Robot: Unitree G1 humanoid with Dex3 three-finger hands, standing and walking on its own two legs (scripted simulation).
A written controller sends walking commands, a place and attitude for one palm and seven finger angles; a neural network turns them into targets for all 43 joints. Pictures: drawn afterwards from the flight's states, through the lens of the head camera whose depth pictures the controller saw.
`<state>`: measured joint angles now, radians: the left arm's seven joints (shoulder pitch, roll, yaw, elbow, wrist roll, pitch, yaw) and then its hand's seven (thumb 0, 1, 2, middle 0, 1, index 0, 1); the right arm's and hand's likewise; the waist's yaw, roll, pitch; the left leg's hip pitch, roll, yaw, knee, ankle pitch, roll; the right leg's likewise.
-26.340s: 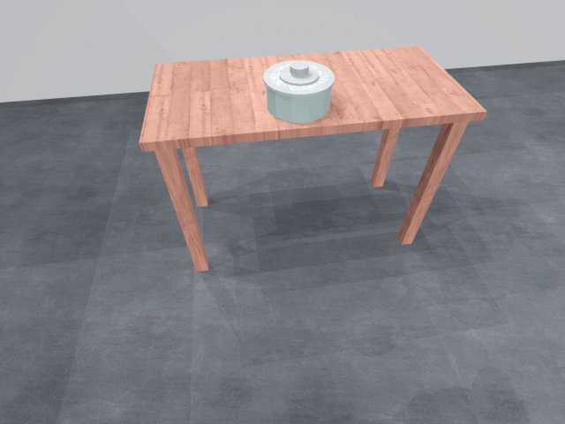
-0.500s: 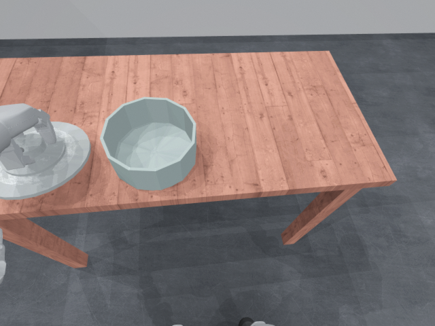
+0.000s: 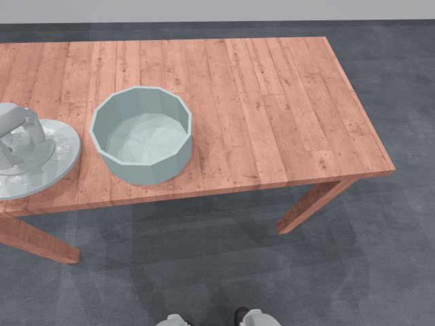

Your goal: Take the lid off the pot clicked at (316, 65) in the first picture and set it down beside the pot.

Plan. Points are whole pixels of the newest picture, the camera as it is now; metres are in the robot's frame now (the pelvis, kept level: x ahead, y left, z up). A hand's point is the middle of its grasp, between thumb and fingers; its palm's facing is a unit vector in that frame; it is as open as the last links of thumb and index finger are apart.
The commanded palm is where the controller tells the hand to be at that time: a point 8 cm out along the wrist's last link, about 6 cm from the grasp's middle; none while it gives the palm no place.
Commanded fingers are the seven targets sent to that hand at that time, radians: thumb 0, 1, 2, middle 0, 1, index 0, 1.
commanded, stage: lower the lid onto the table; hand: left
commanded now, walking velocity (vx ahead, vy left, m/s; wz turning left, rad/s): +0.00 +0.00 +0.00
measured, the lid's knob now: (17, 145) +0.45 +0.36 +0.00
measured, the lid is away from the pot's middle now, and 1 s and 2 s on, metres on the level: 0.24 0.24 0.24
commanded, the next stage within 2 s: open the fingers wide in 0.64 s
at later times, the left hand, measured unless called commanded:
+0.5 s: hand (8, 152) +0.43 +0.36 +0.01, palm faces -0.49 -0.10 -0.86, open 8.0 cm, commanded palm +0.48 +0.35 +0.05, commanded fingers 0.00 0.57 1.11 -0.73 -0.95 -0.79 -0.97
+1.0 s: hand (8, 156) +0.42 +0.36 +0.01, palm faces -0.46 -0.12 -0.88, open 8.1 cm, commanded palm +0.45 +0.35 +0.05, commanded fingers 0.00 0.38 0.92 -0.59 -0.94 -0.63 -0.95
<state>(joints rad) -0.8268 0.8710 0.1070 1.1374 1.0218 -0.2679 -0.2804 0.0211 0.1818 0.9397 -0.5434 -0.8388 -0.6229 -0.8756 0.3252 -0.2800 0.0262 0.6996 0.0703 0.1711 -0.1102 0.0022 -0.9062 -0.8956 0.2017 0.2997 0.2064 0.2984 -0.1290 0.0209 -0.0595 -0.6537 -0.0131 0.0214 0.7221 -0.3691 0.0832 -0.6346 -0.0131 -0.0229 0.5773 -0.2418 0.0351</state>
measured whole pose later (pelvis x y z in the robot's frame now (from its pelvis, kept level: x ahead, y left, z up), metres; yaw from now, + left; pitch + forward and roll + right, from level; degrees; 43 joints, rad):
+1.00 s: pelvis -0.03 +0.02 -0.02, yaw -1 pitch +19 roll -5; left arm -0.89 0.87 0.07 1.17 1.02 -0.23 -0.23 0.01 0.16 0.86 -0.55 -0.93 -0.63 -0.94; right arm 0.34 -0.28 0.04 0.64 0.09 0.21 -0.08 0.00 -0.91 -0.90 0.20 0.30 0.21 0.30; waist -0.13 0.03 -0.09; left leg -0.81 -0.01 0.04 0.88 -0.41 0.11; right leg -0.79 -0.01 0.00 0.73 -0.27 0.01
